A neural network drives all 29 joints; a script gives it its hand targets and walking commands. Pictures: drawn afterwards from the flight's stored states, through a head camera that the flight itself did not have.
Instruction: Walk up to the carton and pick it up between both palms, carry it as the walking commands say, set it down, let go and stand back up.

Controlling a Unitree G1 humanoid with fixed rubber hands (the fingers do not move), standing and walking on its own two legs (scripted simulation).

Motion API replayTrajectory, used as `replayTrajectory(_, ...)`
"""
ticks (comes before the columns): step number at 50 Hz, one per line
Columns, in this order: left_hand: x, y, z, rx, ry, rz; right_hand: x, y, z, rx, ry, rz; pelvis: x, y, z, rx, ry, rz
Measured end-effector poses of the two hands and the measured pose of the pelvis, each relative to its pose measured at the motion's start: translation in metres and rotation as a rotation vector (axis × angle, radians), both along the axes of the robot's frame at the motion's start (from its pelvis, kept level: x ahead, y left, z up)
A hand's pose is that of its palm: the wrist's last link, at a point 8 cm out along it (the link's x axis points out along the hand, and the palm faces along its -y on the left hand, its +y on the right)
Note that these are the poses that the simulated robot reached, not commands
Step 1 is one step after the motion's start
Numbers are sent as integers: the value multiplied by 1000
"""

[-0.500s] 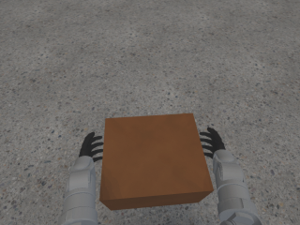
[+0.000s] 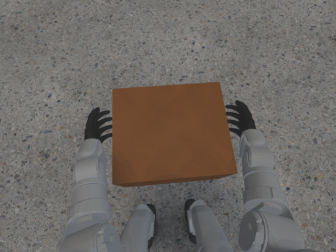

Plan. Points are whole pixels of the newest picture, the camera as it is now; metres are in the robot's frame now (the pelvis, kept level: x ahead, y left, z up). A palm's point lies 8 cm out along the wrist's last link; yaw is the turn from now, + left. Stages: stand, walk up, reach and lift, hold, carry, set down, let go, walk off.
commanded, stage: set down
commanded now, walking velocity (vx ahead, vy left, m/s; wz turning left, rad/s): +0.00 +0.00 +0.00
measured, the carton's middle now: (169, 137) +0.39 +0.00 -0.16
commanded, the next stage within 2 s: none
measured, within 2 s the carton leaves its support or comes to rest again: neither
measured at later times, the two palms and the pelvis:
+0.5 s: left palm (103, 141) +0.38 +0.19 -0.15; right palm (231, 131) +0.40 -0.18 -0.16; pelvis -0.01 +0.00 -0.08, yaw +1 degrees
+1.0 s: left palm (113, 141) +0.40 +0.19 -0.25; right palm (223, 132) +0.43 -0.19 -0.25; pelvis -0.03 +0.00 -0.16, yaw +2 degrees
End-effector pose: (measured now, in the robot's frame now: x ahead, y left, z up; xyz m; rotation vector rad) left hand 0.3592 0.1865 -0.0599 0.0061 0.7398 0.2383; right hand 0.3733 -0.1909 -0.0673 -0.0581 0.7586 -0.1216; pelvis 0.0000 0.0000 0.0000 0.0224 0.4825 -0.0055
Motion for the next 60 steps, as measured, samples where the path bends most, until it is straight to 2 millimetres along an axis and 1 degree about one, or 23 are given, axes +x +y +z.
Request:
replayTrajectory(8, 4, 3, -24, -7, 5, 11, 10, 2, -26, 8, 11, 13, -6, -7, -22, 5, 69, 6)
replayTrajectory(15, 11, 5, -50, -8, 2, 12, 19, 4, -54, 5, 10, 19, -10, -9, -43, 5, 133, 12)
replayTrajectory(24, 19, 6, -87, -10, -5, 14, 28, 6, -91, 2, 8, 16, -14, -5, -73, -1, 216, 19)
replayTrajectory(41, 36, 6, -152, -16, -17, 34, 46, 7, -152, -6, 11, 26, -24, 5, -130, -2, 310, 32)
replayTrajectory(60, 52, 2, -223, -11, -27, 42, 62, 4, -223, -16, 8, 27, -37, 0, -190, 3, 364, 37)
